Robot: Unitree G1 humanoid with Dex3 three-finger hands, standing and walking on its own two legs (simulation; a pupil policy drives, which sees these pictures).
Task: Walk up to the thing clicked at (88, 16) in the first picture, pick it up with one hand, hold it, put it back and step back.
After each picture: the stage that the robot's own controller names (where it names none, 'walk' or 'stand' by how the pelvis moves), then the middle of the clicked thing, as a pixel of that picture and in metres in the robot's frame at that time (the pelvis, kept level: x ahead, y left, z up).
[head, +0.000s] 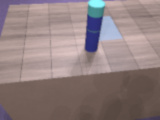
stand; (93, 28) +0.64 -0.05 +0.04
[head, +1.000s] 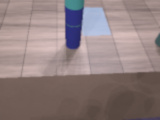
rise first; (73, 22) +0.58 +0.06 +0.07
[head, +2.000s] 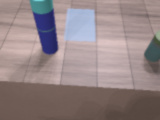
rise first; (46, 26) +0.52 +0.16 +0.08
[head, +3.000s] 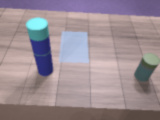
stand; (42, 50) +0.48 +0.17 +0.04
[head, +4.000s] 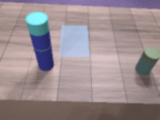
stand; (42, 45) +0.49 +0.16 +0.04
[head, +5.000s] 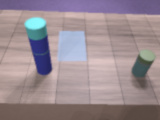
stand; (40, 49) +0.49 +0.17 +0.04
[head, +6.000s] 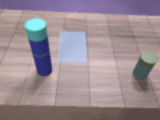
stand; (40, 50) +0.49 +0.17 +0.04
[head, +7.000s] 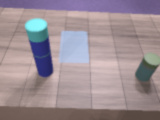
stand; (41, 51) +0.47 +0.16 +0.04
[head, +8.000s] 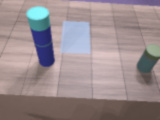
rise first; (43, 40) +0.50 +0.17 +0.04
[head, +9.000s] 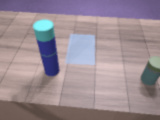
go down; (48, 51) +0.49 +0.17 +0.04
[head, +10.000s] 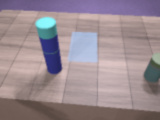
go down; (50, 49) +0.50 +0.16 +0.05
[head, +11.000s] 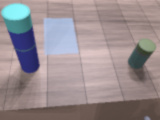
go down; (24, 44) +0.46 +0.16 +0.08
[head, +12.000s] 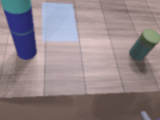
close in; (21, 27) +0.48 +0.16 +0.10
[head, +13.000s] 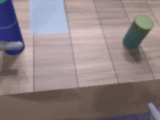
close; (4, 20) +0.49 +0.18 +0.12
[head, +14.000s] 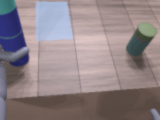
lift; (9, 31) +0.46 +0.18 +0.11
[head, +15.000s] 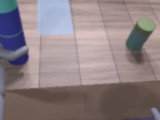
lift; (10, 30) +0.47 +0.18 +0.12
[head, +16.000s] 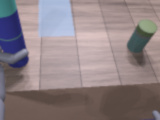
lift; (9, 33) +0.45 +0.18 +0.12
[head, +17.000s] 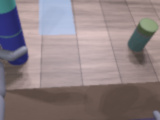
lift; (9, 30) +0.46 +0.19 +0.12
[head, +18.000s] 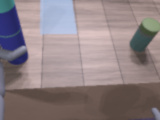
lift; (8, 29) +0.46 +0.19 +0.12
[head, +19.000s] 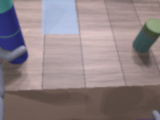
lift; (7, 29) +0.45 +0.19 +0.12
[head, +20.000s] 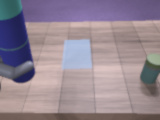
lift; (12, 41) +0.30 +0.17 +0.28
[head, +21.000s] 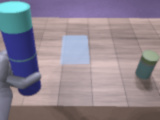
hold; (22, 54) +0.32 +0.17 +0.21
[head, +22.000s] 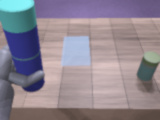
hold; (26, 52) +0.32 +0.15 +0.22
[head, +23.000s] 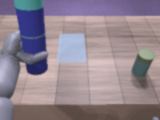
crouch; (33, 34) +0.41 +0.14 +0.21
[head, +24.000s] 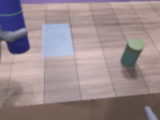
lower; (10, 12) +0.50 +0.17 +0.20
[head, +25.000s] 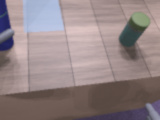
lower; out of the picture +0.51 +0.19 +0.12
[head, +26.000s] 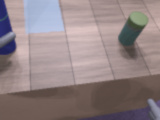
lower; out of the picture +0.51 +0.19 +0.12
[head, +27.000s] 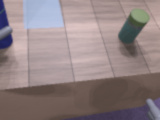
lower; out of the picture +0.52 +0.19 +0.13
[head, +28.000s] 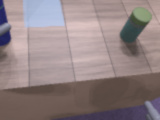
lower; out of the picture +0.52 +0.20 +0.13
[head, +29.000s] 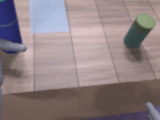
open; (3, 18) +0.50 +0.18 +0.12
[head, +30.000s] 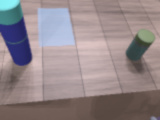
sink last; (15, 35) +0.47 +0.17 +0.10
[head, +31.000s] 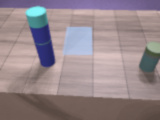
stand; (42, 40) +0.52 +0.19 +0.09
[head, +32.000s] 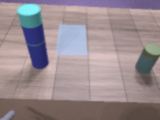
stand; (35, 40) +0.49 +0.18 +0.09
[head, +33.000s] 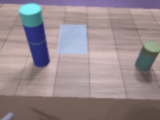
stand; (36, 39) +0.51 +0.18 +0.10
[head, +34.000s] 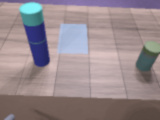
stand; (37, 38) +0.51 +0.18 +0.10
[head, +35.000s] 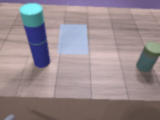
stand; (37, 39) +0.50 +0.17 +0.10
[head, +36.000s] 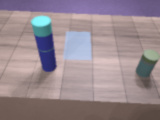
stand; (45, 46) +0.52 +0.17 +0.04
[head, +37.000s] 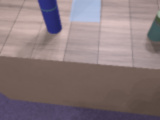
walk; (48, 6) +0.62 +0.15 +0.06
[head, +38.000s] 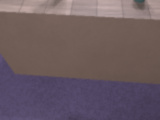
walk; out of the picture +0.93 +0.11 +0.07
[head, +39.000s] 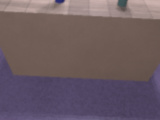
stand; out of the picture +1.10 +0.16 +0.06
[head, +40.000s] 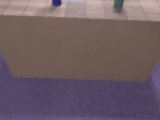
stand; out of the picture +1.11 +0.18 +0.04
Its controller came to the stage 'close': yes
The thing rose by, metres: 0.21
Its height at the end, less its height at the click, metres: +0.00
